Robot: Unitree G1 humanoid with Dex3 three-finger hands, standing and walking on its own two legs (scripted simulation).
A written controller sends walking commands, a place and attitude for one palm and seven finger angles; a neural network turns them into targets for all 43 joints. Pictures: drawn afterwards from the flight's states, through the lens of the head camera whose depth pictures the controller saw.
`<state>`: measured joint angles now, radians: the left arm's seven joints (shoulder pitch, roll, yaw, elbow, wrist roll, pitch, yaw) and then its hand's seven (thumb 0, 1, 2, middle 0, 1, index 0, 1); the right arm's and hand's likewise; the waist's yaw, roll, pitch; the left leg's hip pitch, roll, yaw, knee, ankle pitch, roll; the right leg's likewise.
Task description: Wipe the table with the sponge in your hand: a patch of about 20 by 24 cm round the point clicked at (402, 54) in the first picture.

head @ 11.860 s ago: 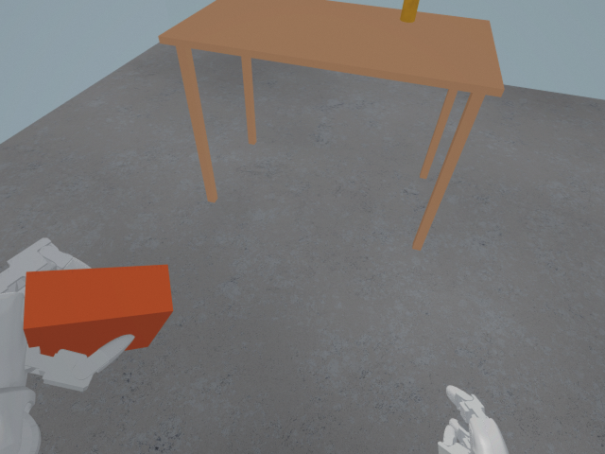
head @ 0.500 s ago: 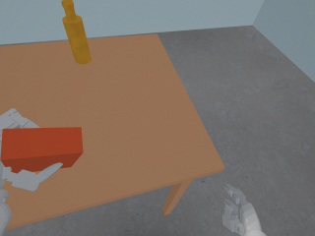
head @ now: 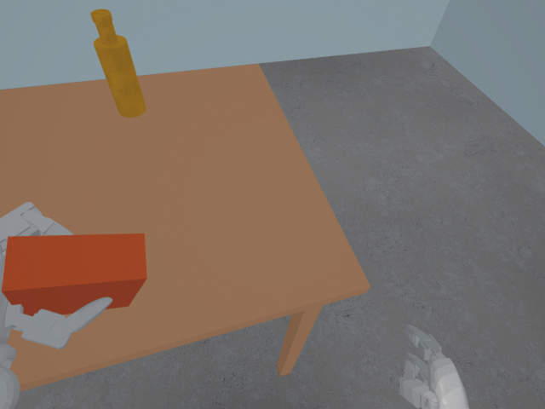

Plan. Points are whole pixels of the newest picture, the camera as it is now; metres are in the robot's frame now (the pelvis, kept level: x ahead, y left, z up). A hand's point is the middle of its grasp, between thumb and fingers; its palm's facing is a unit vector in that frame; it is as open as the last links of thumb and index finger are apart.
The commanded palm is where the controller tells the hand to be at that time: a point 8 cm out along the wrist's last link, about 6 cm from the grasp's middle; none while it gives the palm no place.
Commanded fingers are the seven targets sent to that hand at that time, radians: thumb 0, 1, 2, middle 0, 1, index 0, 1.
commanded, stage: come to a stop and stand still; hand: left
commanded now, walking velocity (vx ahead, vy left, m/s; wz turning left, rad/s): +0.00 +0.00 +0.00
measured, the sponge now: (98, 277) +0.23 +0.22 +0.13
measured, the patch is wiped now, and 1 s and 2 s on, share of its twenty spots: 0.05 0.05 0.05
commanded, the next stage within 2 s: look again from close up in 1.24 s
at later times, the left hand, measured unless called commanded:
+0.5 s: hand (4, 248) +0.22 +0.28 +0.18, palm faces +0.44 -0.80 -0.41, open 9.3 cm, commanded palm +0.15 +0.28 +0.18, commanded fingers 0.00 0.10 1.30 -1.20 -1.60 -1.20 -1.60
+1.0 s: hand (68, 211) +0.28 +0.25 +0.17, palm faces +0.30 -0.88 -0.37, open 9.3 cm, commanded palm +0.22 +0.30 +0.18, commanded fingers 0.00 0.10 1.30 -1.20 -1.60 -1.20 -1.60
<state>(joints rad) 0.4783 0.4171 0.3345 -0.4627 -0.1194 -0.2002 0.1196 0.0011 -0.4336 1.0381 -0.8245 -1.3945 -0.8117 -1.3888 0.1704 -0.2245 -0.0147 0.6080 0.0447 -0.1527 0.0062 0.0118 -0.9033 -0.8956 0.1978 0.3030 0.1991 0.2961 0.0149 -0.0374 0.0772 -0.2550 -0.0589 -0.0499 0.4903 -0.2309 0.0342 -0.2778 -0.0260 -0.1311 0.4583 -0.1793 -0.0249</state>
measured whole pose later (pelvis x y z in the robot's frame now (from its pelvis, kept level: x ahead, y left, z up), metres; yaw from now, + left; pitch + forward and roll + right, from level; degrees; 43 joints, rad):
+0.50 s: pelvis -0.02 +0.01 +0.00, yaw -2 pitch -1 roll -1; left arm 0.21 0.49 0.41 -0.35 -0.03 -0.25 0.09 0.00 -0.44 1.04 -0.83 -1.39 -0.82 -1.38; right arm 0.20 -0.19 0.03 0.63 0.01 -0.19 -0.01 0.01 -0.90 -0.90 0.20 0.30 0.20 0.30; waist 0.09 -0.05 0.09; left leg -0.27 -0.04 -0.02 0.52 -0.22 0.04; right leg -0.29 -0.01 -0.10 0.46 -0.14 -0.03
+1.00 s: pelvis +0.04 +0.03 +0.00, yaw -4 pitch +0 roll -2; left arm 0.39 0.37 0.37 -0.53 -0.03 -0.29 0.10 0.00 -0.43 1.04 -0.82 -1.40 -0.81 -1.39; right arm 0.20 -0.21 0.00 0.60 0.01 -0.19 0.00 0.01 -0.90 -0.90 0.20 0.30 0.20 0.30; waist 0.02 -0.05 0.09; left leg -0.21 -0.05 0.03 0.51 -0.31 0.07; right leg -0.24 -0.01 -0.05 0.45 -0.21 0.02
